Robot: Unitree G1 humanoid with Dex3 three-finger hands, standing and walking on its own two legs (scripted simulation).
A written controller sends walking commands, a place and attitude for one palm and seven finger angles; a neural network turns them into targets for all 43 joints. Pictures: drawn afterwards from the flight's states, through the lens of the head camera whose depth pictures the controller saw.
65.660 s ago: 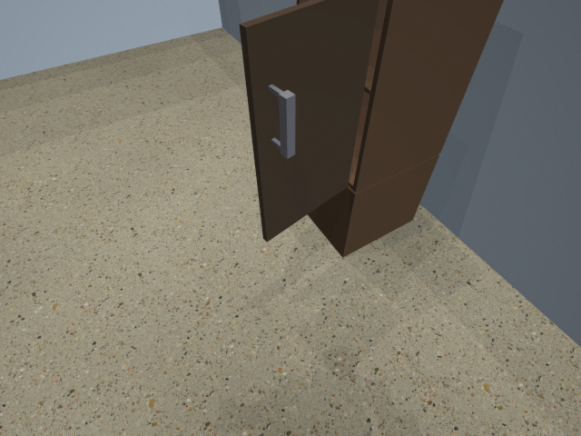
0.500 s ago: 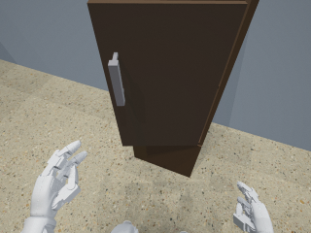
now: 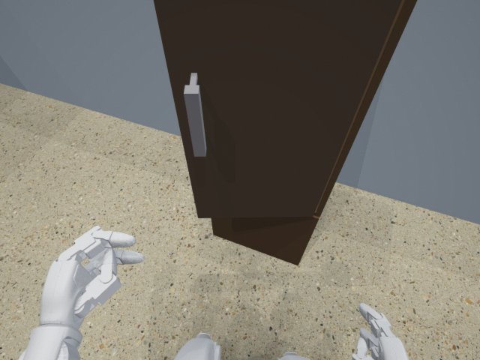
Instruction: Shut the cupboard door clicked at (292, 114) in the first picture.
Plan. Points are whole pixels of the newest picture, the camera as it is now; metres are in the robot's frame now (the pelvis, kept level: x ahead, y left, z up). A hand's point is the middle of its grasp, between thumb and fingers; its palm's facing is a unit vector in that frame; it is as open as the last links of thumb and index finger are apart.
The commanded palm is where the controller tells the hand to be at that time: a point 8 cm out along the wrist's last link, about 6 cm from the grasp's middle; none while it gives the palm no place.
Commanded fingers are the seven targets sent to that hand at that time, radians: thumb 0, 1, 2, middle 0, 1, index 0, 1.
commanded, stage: raise the hand and make a fist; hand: left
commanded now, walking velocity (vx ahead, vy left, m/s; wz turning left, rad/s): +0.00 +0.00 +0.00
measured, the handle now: (197, 116) +0.50 +0.11 +0.13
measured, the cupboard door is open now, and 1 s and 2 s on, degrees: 23 23 23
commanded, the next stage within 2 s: bring the fist close to the handle in 1.10 s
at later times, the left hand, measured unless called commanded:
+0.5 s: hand (100, 259) +0.23 +0.20 +0.11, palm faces +0.08 -1.00 -0.04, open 3.0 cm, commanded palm +0.21 +0.25 +0.11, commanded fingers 0.00 0.90 0.90 -1.30 -1.50 -1.30 -1.50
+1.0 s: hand (116, 244) +0.25 +0.18 +0.13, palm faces +0.08 -1.00 -0.04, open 3.1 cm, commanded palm +0.22 +0.23 +0.13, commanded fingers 0.00 0.90 0.90 -1.30 -1.50 -1.30 -1.50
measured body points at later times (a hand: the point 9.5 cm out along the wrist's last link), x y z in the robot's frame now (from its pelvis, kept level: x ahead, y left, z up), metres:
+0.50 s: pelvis +0.02 +0.01 +0.02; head +0.04 +0.01 +0.47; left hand +0.22 +0.25 +0.11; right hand +0.21 -0.20 -0.04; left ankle +0.05 +0.10 -0.67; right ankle +0.00 -0.11 -0.67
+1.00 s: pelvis +0.02 -0.01 +0.04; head +0.03 -0.02 +0.48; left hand +0.24 +0.23 +0.13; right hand +0.19 -0.25 -0.04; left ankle +0.05 +0.10 -0.67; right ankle +0.00 -0.11 -0.67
